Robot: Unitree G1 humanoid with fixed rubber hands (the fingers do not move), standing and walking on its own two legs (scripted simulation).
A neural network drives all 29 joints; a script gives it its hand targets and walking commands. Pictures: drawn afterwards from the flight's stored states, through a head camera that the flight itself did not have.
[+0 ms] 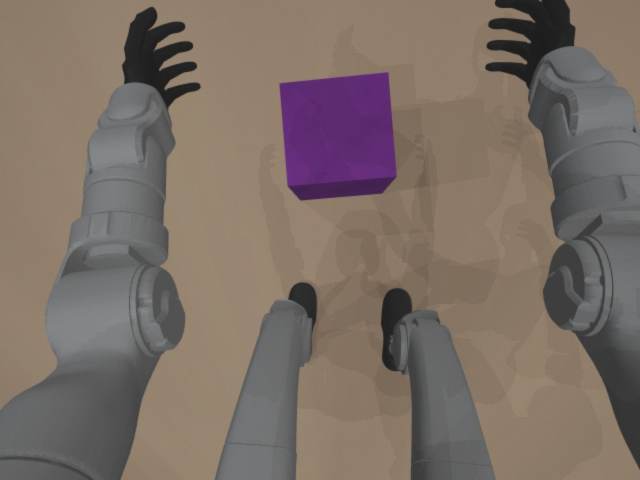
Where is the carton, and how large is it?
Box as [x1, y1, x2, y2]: [279, 72, 396, 199]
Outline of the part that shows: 387,72 279,83 287,184 300,199 381,193 396,176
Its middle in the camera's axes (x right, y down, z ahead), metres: +0.04 -0.22 +0.86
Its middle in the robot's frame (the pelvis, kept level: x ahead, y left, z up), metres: +0.56 +0.05 -0.54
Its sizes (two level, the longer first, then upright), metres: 0.210 0.200 0.250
